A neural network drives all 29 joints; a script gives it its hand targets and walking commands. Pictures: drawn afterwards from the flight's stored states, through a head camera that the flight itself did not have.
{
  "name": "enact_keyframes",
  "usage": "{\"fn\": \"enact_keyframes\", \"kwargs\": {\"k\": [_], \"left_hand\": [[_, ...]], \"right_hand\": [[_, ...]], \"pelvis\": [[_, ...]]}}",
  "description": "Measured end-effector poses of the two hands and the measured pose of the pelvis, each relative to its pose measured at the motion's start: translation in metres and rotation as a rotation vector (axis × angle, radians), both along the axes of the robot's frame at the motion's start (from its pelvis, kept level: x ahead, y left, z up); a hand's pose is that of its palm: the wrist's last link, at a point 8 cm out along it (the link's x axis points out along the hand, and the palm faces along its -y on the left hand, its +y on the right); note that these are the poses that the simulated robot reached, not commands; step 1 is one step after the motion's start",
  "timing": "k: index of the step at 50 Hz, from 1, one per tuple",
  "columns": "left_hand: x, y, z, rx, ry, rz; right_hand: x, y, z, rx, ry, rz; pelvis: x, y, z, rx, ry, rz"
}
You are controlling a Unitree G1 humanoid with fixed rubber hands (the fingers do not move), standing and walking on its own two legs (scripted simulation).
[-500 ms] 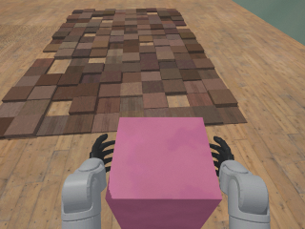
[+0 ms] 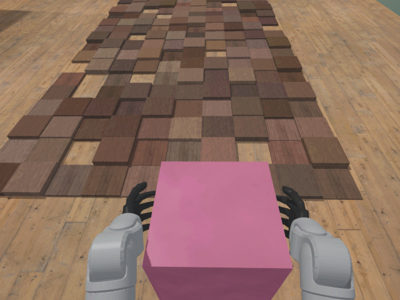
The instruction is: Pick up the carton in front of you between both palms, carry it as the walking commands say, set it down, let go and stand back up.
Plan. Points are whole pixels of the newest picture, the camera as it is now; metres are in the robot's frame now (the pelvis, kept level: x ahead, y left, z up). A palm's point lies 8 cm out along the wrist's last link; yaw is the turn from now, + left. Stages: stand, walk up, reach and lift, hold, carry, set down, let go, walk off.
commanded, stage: carry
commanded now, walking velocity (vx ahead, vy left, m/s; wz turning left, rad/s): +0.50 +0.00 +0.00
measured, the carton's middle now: (213, 238) +0.27 +0.01 -0.01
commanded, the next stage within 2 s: none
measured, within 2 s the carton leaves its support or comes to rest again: neither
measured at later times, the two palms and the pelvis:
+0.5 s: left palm (165, 69) +0.68 +0.16 +0.13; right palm (276, 77) +0.64 -0.14 +0.14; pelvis +0.34 +0.04 +0.00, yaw -4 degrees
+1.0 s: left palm (188, 24) +1.06 +0.13 +0.11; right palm (266, 24) +1.07 -0.17 +0.11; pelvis +0.66 -0.02 -0.01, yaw -2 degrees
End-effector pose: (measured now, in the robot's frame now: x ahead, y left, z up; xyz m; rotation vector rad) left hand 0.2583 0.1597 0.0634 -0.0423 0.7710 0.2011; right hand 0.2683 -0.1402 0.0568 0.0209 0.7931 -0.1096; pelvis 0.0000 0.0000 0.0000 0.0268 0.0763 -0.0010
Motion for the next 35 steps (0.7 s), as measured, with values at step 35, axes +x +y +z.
{"fn": "enact_keyframes", "kwargs": {"k": [35], "left_hand": [[0.593, -0.012, 0.091, 0.022, -0.152, -0.138]], "right_hand": [[0.561, -0.011, 0.097, -0.068, -0.148, -0.07]], "pelvis": [[0.477, 0.02, -0.013, -0.031, 0.003, -0.037]]}}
